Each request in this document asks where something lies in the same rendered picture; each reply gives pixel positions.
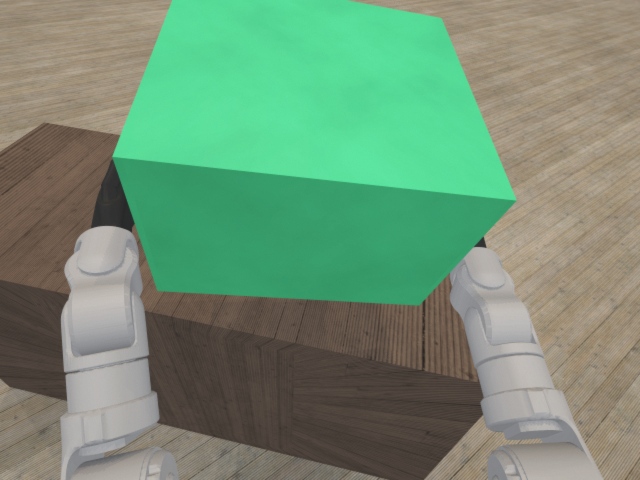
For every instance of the robot left upper arm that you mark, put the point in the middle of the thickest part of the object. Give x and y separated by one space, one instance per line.
152 463

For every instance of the carton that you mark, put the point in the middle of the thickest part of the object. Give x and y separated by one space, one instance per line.
307 149

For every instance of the right robot forearm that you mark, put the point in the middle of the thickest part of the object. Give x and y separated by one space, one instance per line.
519 396

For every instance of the robot left hand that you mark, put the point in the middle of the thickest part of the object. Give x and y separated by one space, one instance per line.
111 208

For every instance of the left robot forearm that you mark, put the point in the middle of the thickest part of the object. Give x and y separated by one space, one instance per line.
103 328

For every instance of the robot right hand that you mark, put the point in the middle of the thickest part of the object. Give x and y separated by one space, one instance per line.
481 243

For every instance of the robot right upper arm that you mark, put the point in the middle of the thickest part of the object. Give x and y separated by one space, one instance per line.
540 461

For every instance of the pedestal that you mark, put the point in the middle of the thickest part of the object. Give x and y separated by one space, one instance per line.
381 389

